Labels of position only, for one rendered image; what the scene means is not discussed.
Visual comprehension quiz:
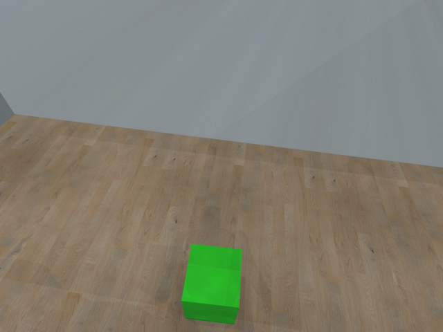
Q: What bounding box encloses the carton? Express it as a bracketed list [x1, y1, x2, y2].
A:
[181, 244, 242, 324]

